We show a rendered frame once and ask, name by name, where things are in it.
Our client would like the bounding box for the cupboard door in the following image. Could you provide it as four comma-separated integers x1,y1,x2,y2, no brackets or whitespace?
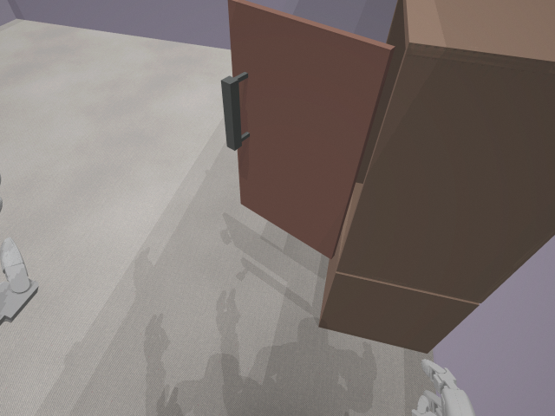
228,0,395,259

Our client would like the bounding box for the right robot hand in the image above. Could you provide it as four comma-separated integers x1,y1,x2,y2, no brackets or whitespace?
412,359,476,416

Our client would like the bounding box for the left robot hand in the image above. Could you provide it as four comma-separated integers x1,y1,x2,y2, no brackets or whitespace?
0,174,39,326

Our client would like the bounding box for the handle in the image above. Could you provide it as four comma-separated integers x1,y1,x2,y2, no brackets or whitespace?
221,72,250,151

